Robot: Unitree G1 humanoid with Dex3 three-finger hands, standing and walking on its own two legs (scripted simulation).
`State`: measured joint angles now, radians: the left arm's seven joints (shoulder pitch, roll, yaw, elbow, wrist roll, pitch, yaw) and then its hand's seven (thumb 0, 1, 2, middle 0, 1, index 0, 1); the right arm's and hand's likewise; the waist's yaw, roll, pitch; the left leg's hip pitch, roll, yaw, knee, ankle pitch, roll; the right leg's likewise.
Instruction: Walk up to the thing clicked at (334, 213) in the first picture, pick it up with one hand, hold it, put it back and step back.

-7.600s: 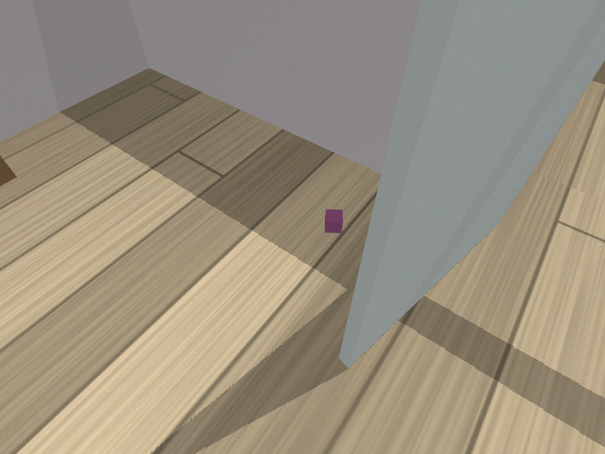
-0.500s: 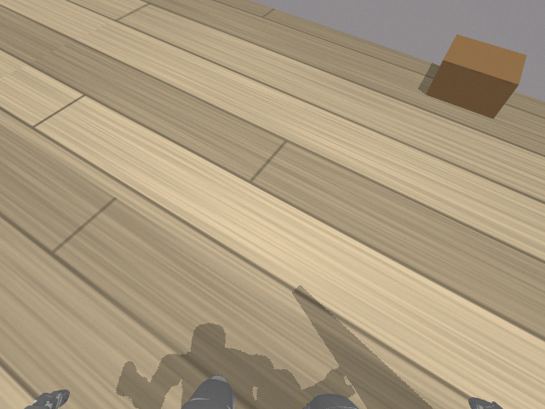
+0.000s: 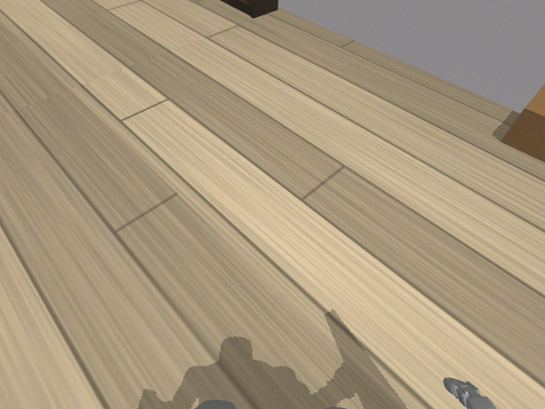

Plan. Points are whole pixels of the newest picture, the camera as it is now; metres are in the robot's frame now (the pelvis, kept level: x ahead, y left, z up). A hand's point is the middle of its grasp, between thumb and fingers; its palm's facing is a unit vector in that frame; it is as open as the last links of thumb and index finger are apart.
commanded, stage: walk up
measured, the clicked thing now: out of the picture -0.18 -1.04 -0.72
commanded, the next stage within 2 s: stand in 0.76 s
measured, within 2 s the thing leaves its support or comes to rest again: neither
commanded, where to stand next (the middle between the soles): +0.06 +0.01 m, yaw +0 degrees
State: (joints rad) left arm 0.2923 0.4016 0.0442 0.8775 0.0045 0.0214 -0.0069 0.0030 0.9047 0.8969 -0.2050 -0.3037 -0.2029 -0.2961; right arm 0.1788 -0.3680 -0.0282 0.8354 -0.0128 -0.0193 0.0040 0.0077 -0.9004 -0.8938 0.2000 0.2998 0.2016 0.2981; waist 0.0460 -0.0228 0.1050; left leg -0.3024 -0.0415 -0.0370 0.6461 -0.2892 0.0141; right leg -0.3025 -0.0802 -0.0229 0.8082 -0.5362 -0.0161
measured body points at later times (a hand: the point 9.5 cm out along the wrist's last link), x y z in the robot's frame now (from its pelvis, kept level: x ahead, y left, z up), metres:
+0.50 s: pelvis +0.02 +0.00 +0.02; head +0.03 +0.00 +0.47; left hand +0.10 +0.32 -0.10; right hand +0.11 -0.30 -0.11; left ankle +0.04 +0.12 -0.72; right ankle +0.01 -0.14 -0.72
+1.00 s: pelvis +0.01 -0.01 +0.03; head +0.02 -0.01 +0.48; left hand +0.06 +0.30 -0.11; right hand +0.14 -0.30 -0.10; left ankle +0.04 +0.12 -0.72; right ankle +0.01 -0.14 -0.72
